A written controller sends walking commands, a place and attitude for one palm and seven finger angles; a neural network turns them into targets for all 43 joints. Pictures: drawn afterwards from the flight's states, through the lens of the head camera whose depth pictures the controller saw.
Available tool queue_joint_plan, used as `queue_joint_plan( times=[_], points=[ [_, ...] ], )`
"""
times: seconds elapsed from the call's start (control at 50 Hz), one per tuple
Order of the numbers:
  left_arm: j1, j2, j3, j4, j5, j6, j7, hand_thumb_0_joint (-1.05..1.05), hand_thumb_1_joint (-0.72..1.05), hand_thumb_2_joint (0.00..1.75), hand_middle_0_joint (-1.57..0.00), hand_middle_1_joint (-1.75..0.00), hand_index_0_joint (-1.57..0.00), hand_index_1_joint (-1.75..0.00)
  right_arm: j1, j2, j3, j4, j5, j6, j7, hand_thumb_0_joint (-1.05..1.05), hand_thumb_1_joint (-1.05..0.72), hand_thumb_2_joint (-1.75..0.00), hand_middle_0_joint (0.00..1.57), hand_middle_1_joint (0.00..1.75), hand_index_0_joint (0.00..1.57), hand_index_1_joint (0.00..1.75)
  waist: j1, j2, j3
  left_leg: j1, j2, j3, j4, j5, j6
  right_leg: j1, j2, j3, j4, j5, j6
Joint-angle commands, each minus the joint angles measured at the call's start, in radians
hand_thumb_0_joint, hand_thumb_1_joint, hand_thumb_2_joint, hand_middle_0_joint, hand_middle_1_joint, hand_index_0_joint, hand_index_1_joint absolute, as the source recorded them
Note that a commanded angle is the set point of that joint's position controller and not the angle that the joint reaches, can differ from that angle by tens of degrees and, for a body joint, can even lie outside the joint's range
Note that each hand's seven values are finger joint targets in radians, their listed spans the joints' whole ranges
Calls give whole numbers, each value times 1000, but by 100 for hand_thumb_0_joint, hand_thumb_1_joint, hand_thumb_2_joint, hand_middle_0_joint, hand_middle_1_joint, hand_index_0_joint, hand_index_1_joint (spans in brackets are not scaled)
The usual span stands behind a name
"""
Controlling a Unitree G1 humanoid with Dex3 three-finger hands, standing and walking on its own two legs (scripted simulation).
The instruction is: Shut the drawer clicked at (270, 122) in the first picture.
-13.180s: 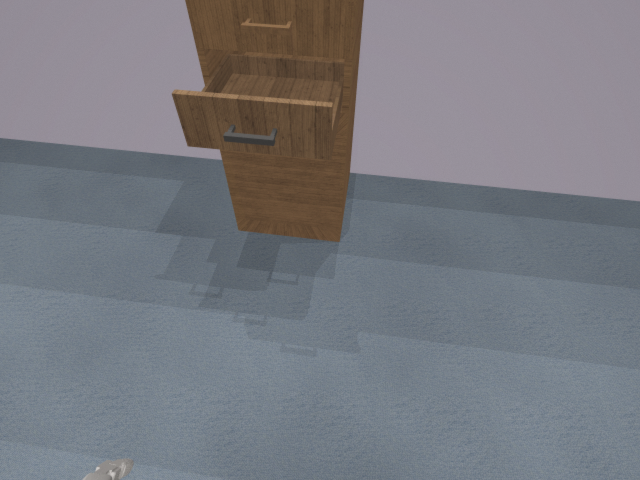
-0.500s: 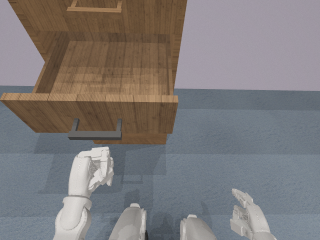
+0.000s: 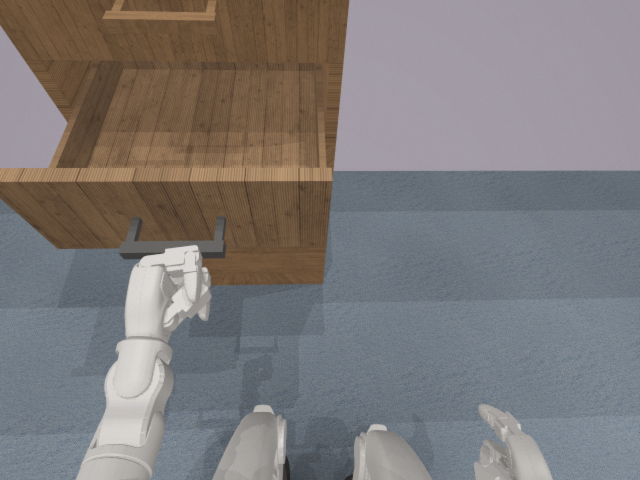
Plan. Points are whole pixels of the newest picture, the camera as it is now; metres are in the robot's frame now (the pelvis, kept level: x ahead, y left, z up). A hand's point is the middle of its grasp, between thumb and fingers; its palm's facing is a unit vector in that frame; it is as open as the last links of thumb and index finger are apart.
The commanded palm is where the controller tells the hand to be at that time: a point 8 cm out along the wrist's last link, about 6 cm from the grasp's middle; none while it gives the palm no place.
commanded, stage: push the drawer shut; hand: left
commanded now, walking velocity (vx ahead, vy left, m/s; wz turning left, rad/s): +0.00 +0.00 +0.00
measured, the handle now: (176, 237) +0.40 +0.20 +0.03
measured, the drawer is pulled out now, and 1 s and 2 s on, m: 0.21 0.06 0.00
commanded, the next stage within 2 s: none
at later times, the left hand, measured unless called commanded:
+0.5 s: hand (214, 231) +0.41 +0.15 +0.03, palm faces +0.06 -1.00 -0.04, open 3.1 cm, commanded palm +0.39 +0.20 +0.03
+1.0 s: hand (215, 192) +0.48 +0.16 +0.03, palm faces +0.06 -1.00 -0.02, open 2.9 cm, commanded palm +0.46 +0.21 +0.03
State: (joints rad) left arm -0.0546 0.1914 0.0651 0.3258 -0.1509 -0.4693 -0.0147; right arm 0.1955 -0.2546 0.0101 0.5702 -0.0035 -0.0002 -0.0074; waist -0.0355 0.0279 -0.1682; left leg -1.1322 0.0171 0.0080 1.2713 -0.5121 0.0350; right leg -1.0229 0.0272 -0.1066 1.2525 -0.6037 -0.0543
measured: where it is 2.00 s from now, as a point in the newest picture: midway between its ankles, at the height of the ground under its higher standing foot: outside the picture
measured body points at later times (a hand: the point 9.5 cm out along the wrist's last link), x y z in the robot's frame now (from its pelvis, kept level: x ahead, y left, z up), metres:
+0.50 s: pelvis +0.00 +0.00 +0.00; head +0.12 +0.01 +0.44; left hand +0.40 +0.21 +0.03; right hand +0.10 -0.26 -0.12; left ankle +0.05 +0.10 -0.62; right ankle +0.00 -0.09 -0.62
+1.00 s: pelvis +0.00 +0.02 +0.00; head +0.14 +0.03 +0.42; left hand +0.47 +0.22 +0.03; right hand +0.05 -0.25 -0.12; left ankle +0.05 +0.10 -0.62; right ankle +0.00 -0.09 -0.62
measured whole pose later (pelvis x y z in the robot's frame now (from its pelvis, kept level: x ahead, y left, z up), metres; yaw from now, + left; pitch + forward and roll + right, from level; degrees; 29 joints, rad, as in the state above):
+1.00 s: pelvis +0.00 +0.02 +0.00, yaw -2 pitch +26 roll -3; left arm -0.69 0.31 0.29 0.97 -0.09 -0.52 -0.04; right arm 0.28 -0.25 0.02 0.63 -0.03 0.07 0.02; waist -0.13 0.03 -0.16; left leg -1.22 0.03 0.03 1.27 -0.50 0.06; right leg -1.12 0.03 -0.08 1.24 -0.58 -0.03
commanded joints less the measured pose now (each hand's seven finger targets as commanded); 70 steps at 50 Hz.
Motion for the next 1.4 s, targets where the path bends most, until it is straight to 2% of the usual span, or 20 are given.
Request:
queue_joint_plan(
  times=[0.0, 0.12, 0.14, 0.32, 0.4, 0.42, 0.5, 0.58, 0.74, 0.76, 0.78, 0.86, 0.9, 1.0, 1.04, 1.12, 1.16, 1.26, 1.32, 1.38],
  points=[
    [-351, 129, 50, -167, 3, -66, 3, 0, 90, 90, -140, -160, -140, -160, 16, -138, -51, -107, 5, -44, -9, 0, -90, -90, 20, 30, 20, 30, -54, 6, -344, 286, -2, -57, -134, 188, 3, 107, -6, 105, -209, 238, 34],
    [-443, 155, 91, -55, -3, -53, -5, 0, 90, 90, -140, -160, -140, -160, 32, -139, -48, -92, 10, -36, -13, 0, -90, -90, 20, 30, 20, 30, -46, 29, -371, 289, -5, -48, -140, 190, 0, 128, -7, 118, -220, 245, 34],
    [-484, 144, 75, -43, -3, -50, -7, 0, 90, 90, -140, -160, -140, -160, 34, -139, -47, -87, 11, -35, -13, 0, -90, -90, 20, 30, 20, 30, -61, 22, -361, 291, -4, -48, -140, 189, 0, 121, -7, 116, -223, 249, 36],
    [-590, 148, 97, 97, 10, -58, 0, 0, 90, 90, -140, -160, -140, -160, 82, -147, -53, -66, 6, -24, -3, 0, -90, -90, 20, 30, 20, 30, -64, 9, -391, 324, -2, -57, -151, 225, -4, 103, -1, 102, -215, 277, 35],
    [-674, 200, 148, 166, 13, -69, 3, 0, 90, 90, -140, -160, -140, -160, 105, -152, -53, -50, 3, -17, -3, 0, -90, -90, 20, 30, 20, 30, -78, -14, -378, 283, -3, -52, -141, 221, 1, 114, 1, 110, -215, 289, 38],
    [-667, 218, 171, 191, 14, -70, 3, 0, 90, 90, -140, -160, -140, -160, 108, -152, -52, -50, 3, -13, -3, 0, -90, -90, 20, 30, 20, 30, -67, -14, -378, 275, -5, -50, -144, 226, -2, 124, 0, 112, -213, 295, 36],
    [-726, 222, 174, 203, 17, -83, -9, 0, 90, 90, -140, -160, -140, -160, 125, -154, -56, -44, 0, -7, 1, 0, -90, -90, 20, 30, 20, 30, -72, 49, -427, 334, -2, -56, -144, 275, -6, 96, 1, 101, -197, 324, 32],
    [-778, 239, 193, 259, 14, -79, -16, 0, 90, 90, -140, -160, -140, -160, 144, -156, -56, -33, 0, 5, 2, 0, -90, -90, 20, 30, 20, 30, -84, 20, -426, 329, 0, -55, -143, 288, -5, 102, 3, 99, -200, 342, 36],
    [-880, 260, 216, 347, 28, -89, -21, 0, 90, 90, -140, -160, -140, -160, 181, -163, -60, -16, -8, 23, 11, 0, -90, -90, 20, 30, 20, 30, -97, 53, -441, 370, 7, -73, -140, 325, -10, 42, 9, 82, -182, 337, 32],
    [-901, 244, 205, 374, 28, -87, -22, 0, 90, 90, -140, -160, -140, -160, 184, -161, -59, -12, -10, 26, 12, 0, -90, -90, 20, 30, 20, 30, -112, 39, -428, 362, 7, -73, -138, 309, -8, 31, 10, 82, -188, 325, 35],
    [-918, 279, 233, 379, 30, -91, -19, 0, 90, 90, -140, -160, -140, -160, 191, -166, -59, -11, -11, 28, 12, 0, -90, -90, 20, 30, 20, 30, -106, 34, -433, 353, 7, -73, -135, 310, -7, 40, 11, 84, -185, 326, 34],
    [-971, 267, 223, 389, 43, -106, -17, 0, 90, 90, -140, -160, -140, -160, 204, -164, -61, -8, -17, 38, 17, 0, -90, -90, 20, 30, 20, 30, -108, 91, -479, 415, 10, -82, -133, 351, -12, 8, 12, 76, -175, 336, 30],
    [-988, 299, 245, 447, 50, -103, -14, 0, 90, 90, -140, -160, -140, -160, 216, -172, -59, 0, -20, 46, 18, 0, -90, -90, 20, 30, 20, 30, -124, 55, -456, 391, 13, -90, -128, 337, -9, -7, 15, 75, -174, 324, 31],
    [-1084, 343, 274, 505, 66, -113, -12, 0, 90, 90, -140, -160, -140, -160, 232, -176, -55, 5, -26, 61, 19, 0, -90, -90, 20, 30, 20, 30, -138, 61, -451, 366, 13, -92, -119, 311, -4, -25, 16, 77, -170, 298, 31],
    [-1108, 338, 268, 501, 73, -120, -15, 0, 90, 90, -140, -160, -140, -160, 240, -172, -53, 5, -29, 66, 21, 0, -90, -90, 20, 30, 20, 30, -132, 100, -485, 396, 13, -96, -120, 333, -8, -30, 17, 73, -164, 304, 30],
    [-1177, 333, 252, 522, 83, -122, -17, 0, 90, 90, -140, -160, -140, -160, 254, -177, -54, 12, -32, 78, 26, 0, -90, -90, 20, 30, 20, 30, -153, 125, -491, 437, 22, -113, -117, 351, -11, -82, 20, 67, -162, 300, 28],
    [-1199, 340, 256, 557, 84, -114, -12, 0, 90, 90, -140, -160, -140, -160, 261, -181, -52, 14, -33, 84, 27, 0, -90, -90, 20, 30, 20, 30, -166, 102, -462, 406, 21, -115, -120, 313, -6, -82, 22, 67, -171, 277, 30],
    [-1277, 396, 279, 601, 108, -109, -8, 0, 90, 90, -140, -160, -140, -160, 285, -189, -45, 19, -39, 94, 27, 0, -90, -90, 20, 30, 20, 30, -184, 112, -468, 381, 21, -120, -108, 288, -2, -99, 25, 69, -165, 258, 29],
    [-1293, 440, 314, 591, 109, -111, -13, 0, 90, 90, -140, -160, -140, -160, 302, -193, -46, 16, -42, 99, 28, 0, -90, -90, 20, 30, 20, 30, -176, 135, -522, 404, 22, -114, -94, 346, -2, -76, 27, 73, -161, 300, 27],
    [-1300, 425, 295, 580, 110, -112, -22, 0, 90, 90, -140, -160, -140, -160, 305, -187, -43, 14, -44, 105, 34, 0, -90, -90, 20, 30, 20, 30, -172, 173, -549, 426, 23, -115, -94, 375, -5, -65, 30, 73, -160, 318, 25]
  ],
)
